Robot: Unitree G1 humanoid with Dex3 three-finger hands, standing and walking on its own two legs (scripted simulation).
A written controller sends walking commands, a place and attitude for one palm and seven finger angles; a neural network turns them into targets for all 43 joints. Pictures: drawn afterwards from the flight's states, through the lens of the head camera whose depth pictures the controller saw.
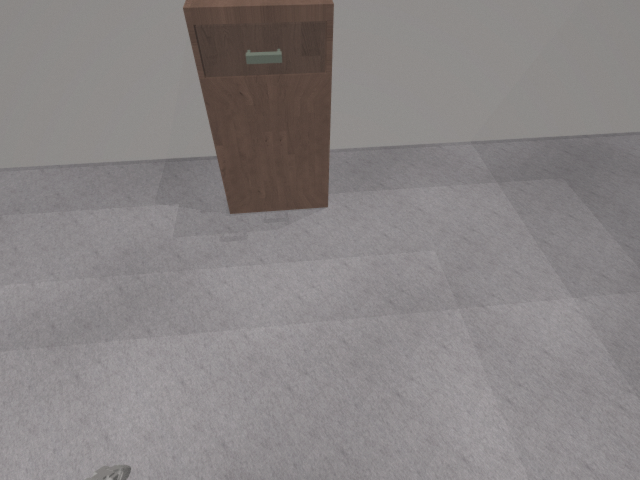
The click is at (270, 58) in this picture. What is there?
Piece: drawer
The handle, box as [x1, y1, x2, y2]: [246, 49, 281, 63]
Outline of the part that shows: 281,51 279,49 273,52 251,52 247,50 246,62 281,62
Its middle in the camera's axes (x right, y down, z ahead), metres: -0.19 -0.60 +1.25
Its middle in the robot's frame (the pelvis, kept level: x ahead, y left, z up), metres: +1.33 +0.26 -0.04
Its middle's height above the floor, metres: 0.72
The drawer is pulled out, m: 0.00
